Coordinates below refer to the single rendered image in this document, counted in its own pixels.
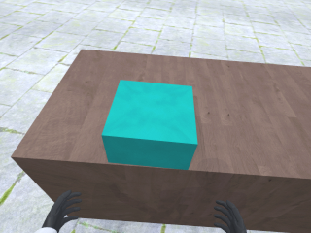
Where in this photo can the left robot hand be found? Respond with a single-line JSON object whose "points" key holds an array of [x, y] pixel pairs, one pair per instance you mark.
{"points": [[56, 216]]}

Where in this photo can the right robot hand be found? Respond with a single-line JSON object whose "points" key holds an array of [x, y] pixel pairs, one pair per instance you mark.
{"points": [[234, 221]]}

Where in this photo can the carton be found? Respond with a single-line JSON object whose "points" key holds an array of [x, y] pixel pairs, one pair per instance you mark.
{"points": [[151, 124]]}

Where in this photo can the pedestal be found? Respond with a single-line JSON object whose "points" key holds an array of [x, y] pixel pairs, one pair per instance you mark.
{"points": [[253, 128]]}

